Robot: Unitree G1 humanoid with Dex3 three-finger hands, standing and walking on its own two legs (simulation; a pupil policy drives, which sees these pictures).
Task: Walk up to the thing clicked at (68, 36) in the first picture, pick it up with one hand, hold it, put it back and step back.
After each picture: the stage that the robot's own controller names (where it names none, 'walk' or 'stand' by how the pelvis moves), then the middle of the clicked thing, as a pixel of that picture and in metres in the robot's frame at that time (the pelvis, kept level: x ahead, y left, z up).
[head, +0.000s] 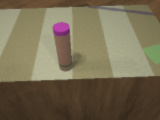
stand; (63, 49) +0.58 +0.11 -0.02
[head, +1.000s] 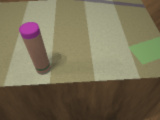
rise first; (37, 51) +0.51 +0.22 +0.00
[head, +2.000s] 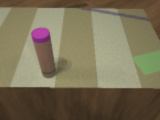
stand; (45, 55) +0.53 +0.19 -0.02
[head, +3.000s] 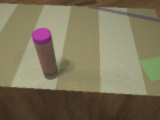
stand; (46, 56) +0.50 +0.18 -0.02
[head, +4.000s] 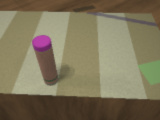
stand; (47, 63) +0.49 +0.18 -0.02
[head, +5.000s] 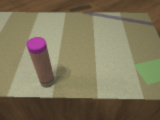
stand; (42, 65) +0.48 +0.20 -0.03
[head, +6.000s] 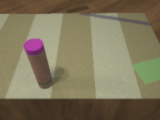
stand; (40, 66) +0.48 +0.21 -0.03
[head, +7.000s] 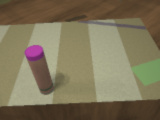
rise first; (41, 72) +0.47 +0.22 -0.02
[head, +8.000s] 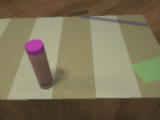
go down; (41, 67) +0.48 +0.22 -0.02
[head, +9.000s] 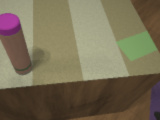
go down; (16, 49) +0.49 +0.21 +0.02
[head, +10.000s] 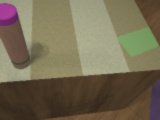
go down; (14, 41) +0.50 +0.21 +0.04
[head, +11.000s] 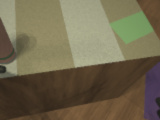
close in; out of the picture +0.49 +0.23 +0.07
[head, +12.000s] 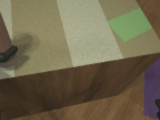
lift; out of the picture +0.48 +0.21 +0.07
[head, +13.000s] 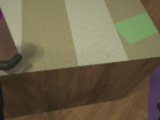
lift; (1, 43) +0.46 +0.21 +0.07
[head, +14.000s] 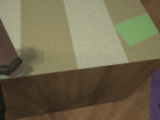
lift; (0, 48) +0.44 +0.22 +0.07
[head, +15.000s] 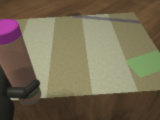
hold; (18, 68) +0.32 +0.19 +0.18
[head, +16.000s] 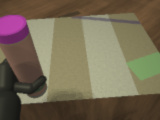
hold; (25, 63) +0.32 +0.17 +0.19
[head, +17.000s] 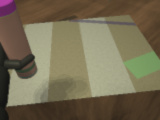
crouch; (15, 43) +0.40 +0.20 +0.21
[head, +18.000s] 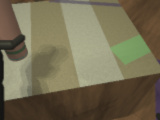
lower; (5, 24) +0.49 +0.20 +0.17
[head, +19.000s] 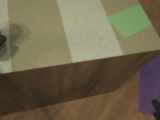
lower; out of the picture +0.51 +0.23 +0.08
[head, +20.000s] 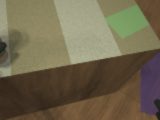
lower; out of the picture +0.49 +0.23 +0.08
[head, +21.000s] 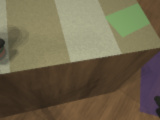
lower; out of the picture +0.50 +0.24 +0.08
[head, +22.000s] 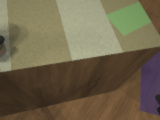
lower; out of the picture +0.51 +0.24 +0.08
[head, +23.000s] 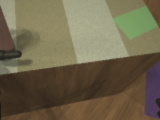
open; out of the picture +0.49 +0.21 +0.08
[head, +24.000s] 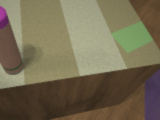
sink last; (5, 46) +0.47 +0.21 +0.05
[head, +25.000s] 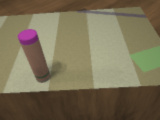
stand; (36, 58) +0.50 +0.23 +0.03
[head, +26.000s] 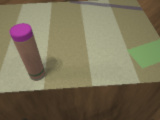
stand; (30, 55) +0.48 +0.22 +0.04
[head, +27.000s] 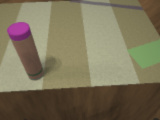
stand; (28, 54) +0.48 +0.23 +0.04
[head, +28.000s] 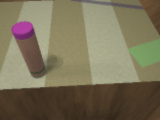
stand; (31, 53) +0.49 +0.22 +0.03
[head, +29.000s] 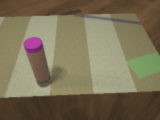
walk; (39, 64) +0.50 +0.21 -0.02
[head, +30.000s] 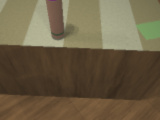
walk; (55, 16) +0.70 +0.13 +0.00
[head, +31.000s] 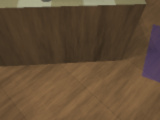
walk; out of the picture +1.00 +0.27 +0.00
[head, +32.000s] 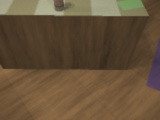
stand; out of the picture +1.09 +0.20 -0.02
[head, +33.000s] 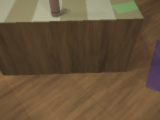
stand; out of the picture +1.10 +0.22 -0.03
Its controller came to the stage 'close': yes
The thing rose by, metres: 0.22
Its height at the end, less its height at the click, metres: +0.00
